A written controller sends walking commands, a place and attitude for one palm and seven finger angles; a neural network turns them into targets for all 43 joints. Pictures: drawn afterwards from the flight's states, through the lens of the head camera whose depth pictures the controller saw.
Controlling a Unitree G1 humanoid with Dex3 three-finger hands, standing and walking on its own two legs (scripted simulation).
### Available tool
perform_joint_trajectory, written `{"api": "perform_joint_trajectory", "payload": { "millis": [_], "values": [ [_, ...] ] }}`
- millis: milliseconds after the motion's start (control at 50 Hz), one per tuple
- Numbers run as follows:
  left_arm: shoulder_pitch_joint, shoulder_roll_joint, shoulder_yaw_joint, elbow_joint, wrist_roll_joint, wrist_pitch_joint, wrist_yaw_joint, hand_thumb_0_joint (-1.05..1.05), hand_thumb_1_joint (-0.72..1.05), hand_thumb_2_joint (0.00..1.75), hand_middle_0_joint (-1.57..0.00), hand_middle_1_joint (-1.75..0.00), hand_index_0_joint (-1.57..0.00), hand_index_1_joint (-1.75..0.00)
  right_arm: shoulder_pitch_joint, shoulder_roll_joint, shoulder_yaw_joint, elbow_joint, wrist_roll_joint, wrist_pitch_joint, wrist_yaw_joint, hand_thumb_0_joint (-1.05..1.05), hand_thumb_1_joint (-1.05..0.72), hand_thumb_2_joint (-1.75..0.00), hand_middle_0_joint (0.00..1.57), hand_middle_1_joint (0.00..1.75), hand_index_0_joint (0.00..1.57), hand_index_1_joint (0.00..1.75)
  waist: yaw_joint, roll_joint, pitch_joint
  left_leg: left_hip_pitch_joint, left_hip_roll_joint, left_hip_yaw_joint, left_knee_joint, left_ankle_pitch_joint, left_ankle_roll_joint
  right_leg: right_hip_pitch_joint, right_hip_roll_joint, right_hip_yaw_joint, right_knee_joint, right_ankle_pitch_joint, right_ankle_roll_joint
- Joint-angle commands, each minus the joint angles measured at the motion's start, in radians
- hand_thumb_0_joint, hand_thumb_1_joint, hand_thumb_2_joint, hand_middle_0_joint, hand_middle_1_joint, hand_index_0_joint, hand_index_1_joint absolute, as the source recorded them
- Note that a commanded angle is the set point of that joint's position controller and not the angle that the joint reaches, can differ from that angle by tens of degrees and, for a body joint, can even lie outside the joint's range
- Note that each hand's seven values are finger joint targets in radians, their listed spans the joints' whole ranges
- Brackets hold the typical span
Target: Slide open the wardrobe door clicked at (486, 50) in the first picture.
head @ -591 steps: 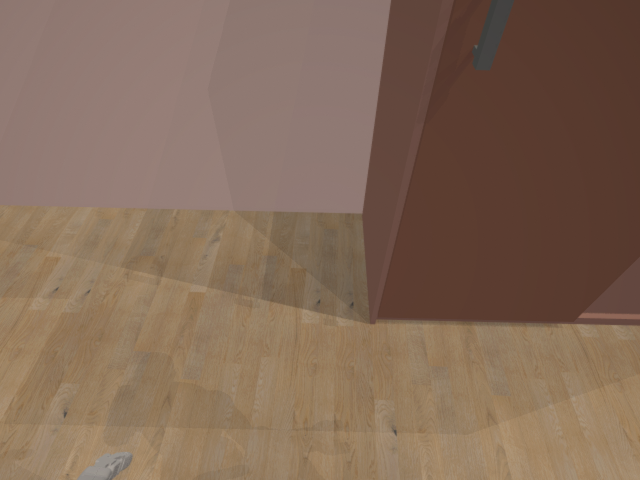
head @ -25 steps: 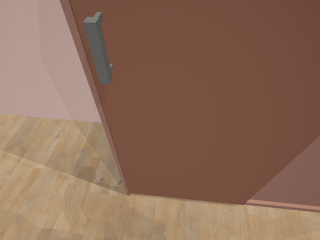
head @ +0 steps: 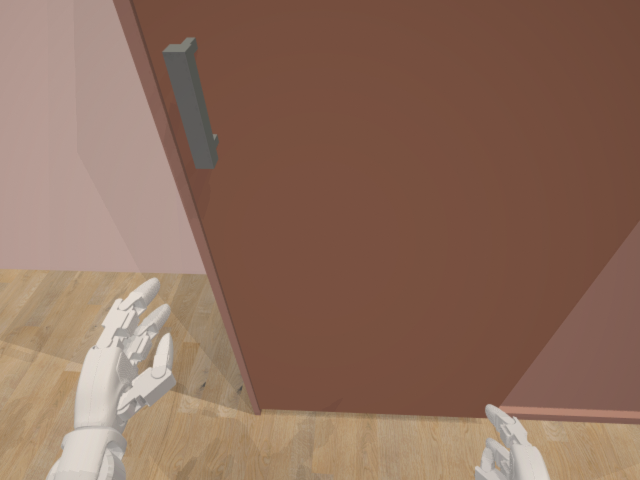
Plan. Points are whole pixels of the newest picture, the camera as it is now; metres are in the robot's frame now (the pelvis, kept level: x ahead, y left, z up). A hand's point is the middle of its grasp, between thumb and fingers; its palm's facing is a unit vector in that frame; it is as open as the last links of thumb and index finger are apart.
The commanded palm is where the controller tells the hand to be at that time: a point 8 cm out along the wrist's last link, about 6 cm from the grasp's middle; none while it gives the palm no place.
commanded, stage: raise the hand with hooked fingers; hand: left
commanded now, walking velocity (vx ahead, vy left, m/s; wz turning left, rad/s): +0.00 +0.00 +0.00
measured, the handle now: (198, 104) +0.47 +0.16 +0.27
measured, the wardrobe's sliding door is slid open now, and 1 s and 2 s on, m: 0.00 0.00 0.00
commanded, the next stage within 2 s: move the hooked fingers beside the handle in 1.84 s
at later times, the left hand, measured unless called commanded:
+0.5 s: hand (120, 369) +0.22 +0.22 +0.10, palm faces -0.08 -0.99 -0.09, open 10.7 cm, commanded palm +0.17 +0.28 +0.12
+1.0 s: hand (13, 274) +0.24 +0.28 +0.23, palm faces +0.09 -0.99 -0.14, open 13.5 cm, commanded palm +0.21 +0.31 +0.23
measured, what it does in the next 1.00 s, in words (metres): stands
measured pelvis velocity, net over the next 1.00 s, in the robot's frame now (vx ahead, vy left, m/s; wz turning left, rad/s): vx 0.00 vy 0.00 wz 0.03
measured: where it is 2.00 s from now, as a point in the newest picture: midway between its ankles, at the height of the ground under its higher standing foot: outside the picture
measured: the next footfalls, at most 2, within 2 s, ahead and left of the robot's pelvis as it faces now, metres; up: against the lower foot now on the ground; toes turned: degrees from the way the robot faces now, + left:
none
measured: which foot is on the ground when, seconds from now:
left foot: down 0.00-1.00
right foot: down 0.00-1.00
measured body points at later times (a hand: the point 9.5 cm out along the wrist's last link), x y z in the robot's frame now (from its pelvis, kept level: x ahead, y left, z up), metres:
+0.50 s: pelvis -0.01 +0.00 -0.01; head -0.02 +0.00 +0.44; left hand +0.22 +0.28 +0.10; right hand +0.16 -0.20 -0.08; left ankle +0.04 +0.14 -0.72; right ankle -0.02 -0.13 -0.72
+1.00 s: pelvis +0.00 +0.00 +0.01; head -0.03 -0.01 +0.46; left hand +0.23 +0.33 +0.24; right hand +0.23 -0.20 -0.03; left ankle +0.04 +0.14 -0.72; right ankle -0.02 -0.13 -0.72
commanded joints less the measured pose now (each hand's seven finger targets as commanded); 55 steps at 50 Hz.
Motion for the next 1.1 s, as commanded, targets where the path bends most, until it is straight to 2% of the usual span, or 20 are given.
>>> {"api": "perform_joint_trajectory", "payload": {
  "millis": [0, 60, 100, 140, 160, 180, 260, 300, 380, 460, 520, 580, 640, 760, 820, 860, 940, 980, 1040, 1080],
  "values": [
    [0.325, 0.154, 0.125, 0.092, -0.074, -0.117, -0.282, 0.0, 0.57, 0.76, -0.22, -0.51, -0.22, -0.51, -0.124, -0.166, -0.071, -0.286, 0.018, -0.036, 0.021, 0.0, -0.9, -0.9, 0.2, 0.3, 0.2, 0.3, 0.092, -0.2, 0.062, -0.108, -0.037, 0.069, 0.042, 0.025, 0.014, -0.127, 0.029, -0.053, -0.053, 0.106, -0.039],
    [0.233, 0.248, 0.244, -0.15, -0.13, -0.047, -0.296, 0.0, 0.5, 0.73, -0.23, -0.55, -0.23, -0.55, -0.129, -0.152, -0.06, -0.374, 0.026, -0.025, -0.002, 0.0, -0.9, -0.9, 0.2, 0.3, 0.2, 0.3, 0.121, -0.009, -0.073, -0.069, -0.045, 0.088, 0.058, 0.002, 0.031, -0.106, 0.03, -0.032, -0.045, 0.041, -0.031],
    [0.095, 0.207, 0.22, -0.337, -0.16, -0.049, -0.248, 0.0, 0.46, 0.71, -0.23, -0.58, -0.23, -0.58, -0.1, -0.13, -0.045, -0.397, 0.025, -0.023, -0.016, 0.0, -0.9, -0.9, 0.2, 0.3, 0.2, 0.3, 0.08, 0.042, -0.098, -0.03, -0.033, 0.067, 0.062, -0.033, 0.04, -0.142, 0.04, -0.029, -0.05, -0.022, -0.024],
    [-0.055, 0.209, 0.194, -0.523, -0.145, -0.103, -0.186, 0.0, 0.41, 0.69, -0.24, -0.62, -0.24, -0.62, -0.054, -0.123, -0.035, -0.376, 0.012, -0.038, -0.026, 0.0, -0.9, -0.9, 0.2, 0.3, 0.2, 0.3, 0.037, 0.12, -0.125, 0.043, -0.017, 0.036, 0.073, 0.006, 0.05, -0.164, 0.053, -0.041, -0.03, 0.041, -0.031],
    [-0.162, 0.227, 0.166, -0.609, -0.125, -0.134, -0.16, 0.0, 0.39, 0.68, -0.24, -0.63, -0.24, -0.63, -0.023, -0.131, -0.027, -0.356, 0.002, -0.044, -0.032, 0.0, -0.9, -0.9, 0.2, 0.3, 0.2, 0.3, 0.003, 0.098, -0.111, 0.041, -0.01, 0.019, 0.082, -0.007, 0.053, -0.188, 0.06, -0.044, -0.017, 0.034, -0.031],
    [-0.166, 0.203, 0.123, -0.604, -0.105, -0.153, -0.15, 0.0, 0.36, 0.67, -0.24, -0.64, -0.24, -0.64, -0.011, -0.129, -0.023, -0.335, 0.002, -0.055, -0.039, 0.0, -0.9, -0.9, 0.2, 0.3, 0.2, 0.3, -0.012, 0.142, -0.088, 0.051, -0.006, 0.013, 0.083, -0.02, 0.056, -0.212, 0.062, -0.044, -0.019, 0.024, -0.037],
    [-0.191, 0.198, 0.032, -0.497, -0.093, -0.144, -0.213, 0.0, 0.27, 0.63, -0.25, -0.7, -0.25, -0.7, -0.013, -0.156, 0.005, -0.283, 0.019, -0.091, -0.06, 0.0, -0.9, -0.9, 0.2, 0.3, 0.2, 0.3, -0.05, 0.124, 0.009, 0.04, 0.002, -0.021, 0.067, -0.078, 0.062, -0.211, 0.062, -0.041, -0.057, -0.002, -0.034],
    [-0.181, 0.247, 0.066, -0.411, -0.093, -0.056, -0.261, 0.0, 0.22, 0.61, -0.25, -0.74, -0.25, -0.74, -0.028, -0.162, 0.007, -0.276, 0.03, -0.102, -0.074, 0.0, -0.9, -0.9, 0.2, 0.3, 0.2, 0.3, -0.027, 0.083, 0.004, 0.035, 0.0, -0.022, 0.036, -0.094, 0.062, -0.176, 0.055, -0.027, -0.096, -0.015, -0.029],
    [-0.106, 0.336, 0.222, -0.225, -0.121, 0.191, -0.302, 0.0, 0.13, 0.57, -0.25, -0.8, -0.25, -0.8, -0.073, -0.151, 0.018, -0.291, 0.042, -0.087, -0.079, 0.0, -0.9, -0.9, 0.2, 0.3, 0.2, 0.3, 0.061, 0.028, -0.008, 0.026, -0.006, -0.016, -0.035, -0.057, 0.056, -0.081, 0.043, -0.039, -0.143, 0.007, -0.024],
    [-0.106, 0.395, 0.401, -0.325, -0.223, 0.282, -0.257, 0.0, 0.04, 0.53, -0.26, -0.86, -0.26, -0.86, -0.113, -0.129, 0.036, -0.335, 0.038, -0.085, -0.073, 0.0, -0.9, -0.9, 0.2, 0.3, 0.2, 0.3, 0.119, -0.066, -0.099, 0.069, -0.01, -0.014, -0.068, 0.055, 0.046, 0.039, 0.055, -0.076, -0.145, 0.099, -0.024],
    [-0.136, 0.349, 0.374, -0.475, -0.237, 0.244, -0.236, 0.0, -0.03, 0.5, -0.27, -0.9, -0.27, -0.9, -0.087, -0.126, 0.042, -0.337, 0.034, -0.116, -0.051, 0.0, -0.9, -0.9, 0.2, 0.3, 0.2, 0.3, 0.105, 0.02, -0.136, 0.142, -0.011, 0.001, -0.077, 0.122, 0.043, 0.031, 0.066, -0.101, -0.131, 0.199, -0.025],
    [-0.169, 0.33, 0.329, -0.462, -0.218, 0.234, -0.248, 0.0, -0.1, 0.47, -0.27, -0.94, -0.27, -0.94, -0.062, -0.144, 0.034, -0.308, 0.035, -0.139, -0.042, 0.0, -0.9, -0.9, 0.2, 0.3, 0.2, 0.3, 0.079, 0.011, -0.093, 0.158, -0.008, 0.009, -0.079, 0.138, 0.048, 0.017, 0.067, -0.088, -0.15, 0.246, -0.021],
    [-0.271, 0.334, 0.279, -0.416, -0.193, 0.282, -0.282, 0.0, -0.17, 0.44, -0.28, -0.99, -0.28, -0.99, -0.052, -0.159, 0.035, -0.282, 0.048, -0.145, -0.057, 0.0, -0.9, -0.9, 0.2, 0.3, 0.2, 0.3, 0.057, 0.05, -0.031, 0.169, -0.006, 0.002, -0.11, 0.071, 0.051, -0.016, 0.063, -0.085, -0.184, 0.172, -0.018],
    [-0.437, 0.494, 0.387, -0.496, -0.172, 0.36, -0.287, 0.0, -0.31, 0.38, -0.29, -1.08, -0.29, -1.08, -0.076, -0.165, 0.046, -0.277, 0.045, -0.14, -0.081, 0.0, -0.9, -0.9, 0.2, 0.3, 0.2, 0.3, 0.085, 0.064, -0.064, 0.247, -0.013, -0.019, -0.157, 0.094, 0.058, 0.047, 0.064, -0.086, -0.226, 0.163, -0.027],
    [-0.495, 0.501, 0.418, -0.52, -0.189, 0.369, -0.285, 0.0, -0.38, 0.35, -0.29, -1.12, -0.29, -1.12, -0.094, -0.151, 0.058, -0.28, 0.047, -0.132, -0.079, 0.0, -0.9, -0.9, 0.2, 0.3, 0.2, 0.3, 0.089, 0.121, -0.092, 0.293, -0.019, -0.019, -0.172, 0.132, 0.05, 0.085, 0.063, -0.094, -0.228, 0.21, -0.033],
    [-0.497, 0.522, 0.454, -0.462, -0.205, 0.395, -0.291, 0.0, -0.43, 0.33, -0.29, -1.15, -0.29, -1.15, -0.102, -0.153, 0.062, -0.274, 0.047, -0.125, -0.074, 0.0, -0.9, -0.9, 0.2, 0.3, 0.2, 0.3, 0.101, 0.082, -0.087, 0.297, -0.019, -0.019, -0.176, 0.159, 0.049, 0.108, 0.068, -0.096, -0.242, 0.25, -0.034],
    [-0.576, 0.513, 0.429, -0.342, -0.205, 0.5, -0.322, 0.0, -0.5, 0.3, -0.3, -1.2, -0.3, -1.2, -0.119, -0.157, 0.069, -0.267, 0.062, -0.098, -0.068, 0.0, -0.9, -0.9, 0.2, 0.3, 0.2, 0.3, 0.092, 0.1, -0.031, 0.294, -0.022, -0.012, -0.193, 0.155, 0.047, 0.092, 0.06, -0.091, -0.264, 0.278, -0.03],
    [-0.607, 0.518, 0.412, -0.283, -0.194, 0.554, -0.341, 0.0, -0.5, 0.3, -0.3, -1.2, -0.3, -1.2, -0.123, -0.163, 0.069, -0.267, 0.067, -0.08, -0.062, 0.0, -0.9, -0.9, 0.2, 0.3, 0.2, 0.3, 0.087, 0.037, 0.003, 0.278, -0.025, -0.01, -0.193, 0.162, 0.053, 0.086, 0.054, -0.084, -0.283, 0.3, -0.024],
    [-0.704, 0.55, 0.399, -0.264, -0.174, 0.603, -0.363, 0.0, -0.5, 0.3, -0.3, -1.2, -0.3, -1.2, -0.141, -0.167, 0.071, -0.279, 0.072, -0.061, -0.061, 0.0, -0.9, -0.9, 0.2, 0.3, 0.2, 0.3, 0.08, 0.004, -0.018, 0.295, -0.029, -0.013, -0.194, 0.148, 0.058, 0.072, 0.053, -0.081, -0.291, 0.274, -0.019],
    [-0.79, 0.605, 0.423, -0.308, -0.176, 0.616, -0.377, 0.0, -0.5, 0.3, -0.3, -1.2, -0.3, -1.2, -0.16, -0.166, 0.076, -0.288, 0.075, -0.054, -0.059, 0.0, -0.9, -0.9, 0.2, 0.3, 0.2, 0.3, 0.084, 0.037, -0.073, 0.329, -0.034, -0.013, -0.194, 0.162, 0.06, 0.1, 0.048, -0.071, -0.296, 0.286, -0.024]
  ]
}}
